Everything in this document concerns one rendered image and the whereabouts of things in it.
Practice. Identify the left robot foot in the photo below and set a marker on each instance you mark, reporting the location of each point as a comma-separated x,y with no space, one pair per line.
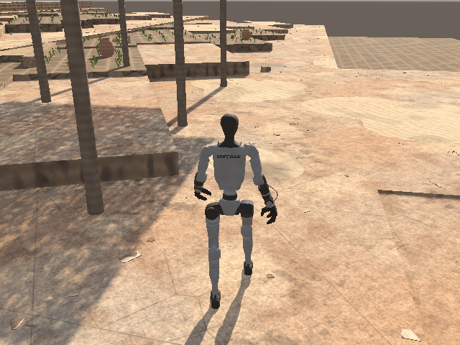
215,302

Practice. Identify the robot left upper arm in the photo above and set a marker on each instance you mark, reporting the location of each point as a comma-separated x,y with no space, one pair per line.
206,152

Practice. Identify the robot left forearm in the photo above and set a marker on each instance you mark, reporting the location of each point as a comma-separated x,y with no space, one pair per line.
198,185

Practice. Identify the robot right hand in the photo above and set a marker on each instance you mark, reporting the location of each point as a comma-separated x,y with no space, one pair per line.
272,214

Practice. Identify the robot right forearm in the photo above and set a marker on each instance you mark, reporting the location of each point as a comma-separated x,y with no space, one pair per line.
265,192

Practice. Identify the robot left shin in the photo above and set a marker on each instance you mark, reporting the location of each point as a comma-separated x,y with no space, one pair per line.
214,274

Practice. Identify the robot left hand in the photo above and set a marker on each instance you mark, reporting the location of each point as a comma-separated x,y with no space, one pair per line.
203,191

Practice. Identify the robot right upper arm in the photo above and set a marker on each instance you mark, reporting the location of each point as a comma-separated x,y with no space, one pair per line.
252,152

